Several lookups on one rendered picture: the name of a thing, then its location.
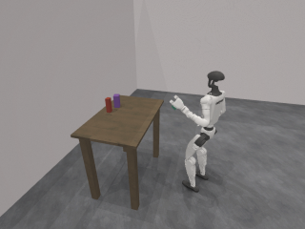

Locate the table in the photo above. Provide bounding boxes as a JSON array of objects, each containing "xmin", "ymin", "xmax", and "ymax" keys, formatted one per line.
[{"xmin": 71, "ymin": 95, "xmax": 164, "ymax": 211}]

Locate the robot shin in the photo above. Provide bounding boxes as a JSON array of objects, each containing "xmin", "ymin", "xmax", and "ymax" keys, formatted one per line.
[
  {"xmin": 196, "ymin": 148, "xmax": 207, "ymax": 176},
  {"xmin": 185, "ymin": 159, "xmax": 196, "ymax": 187}
]

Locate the left robot upper arm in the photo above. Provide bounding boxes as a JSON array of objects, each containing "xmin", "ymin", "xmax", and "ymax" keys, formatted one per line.
[{"xmin": 200, "ymin": 95, "xmax": 212, "ymax": 127}]

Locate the right robot shin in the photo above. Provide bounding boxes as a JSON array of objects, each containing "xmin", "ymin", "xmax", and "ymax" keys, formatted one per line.
[{"xmin": 196, "ymin": 148, "xmax": 207, "ymax": 176}]

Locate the left robot shin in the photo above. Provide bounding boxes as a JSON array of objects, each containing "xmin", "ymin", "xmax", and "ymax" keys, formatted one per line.
[{"xmin": 185, "ymin": 159, "xmax": 196, "ymax": 187}]

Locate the left robot forearm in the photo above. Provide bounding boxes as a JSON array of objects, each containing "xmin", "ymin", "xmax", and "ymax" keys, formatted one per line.
[{"xmin": 180, "ymin": 106, "xmax": 208, "ymax": 127}]

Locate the robot left hand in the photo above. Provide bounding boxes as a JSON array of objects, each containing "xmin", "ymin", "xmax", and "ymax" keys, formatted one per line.
[{"xmin": 170, "ymin": 95, "xmax": 184, "ymax": 110}]

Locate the right robot upper arm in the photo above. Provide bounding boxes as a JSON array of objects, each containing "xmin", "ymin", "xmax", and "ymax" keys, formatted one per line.
[{"xmin": 220, "ymin": 91, "xmax": 226, "ymax": 115}]

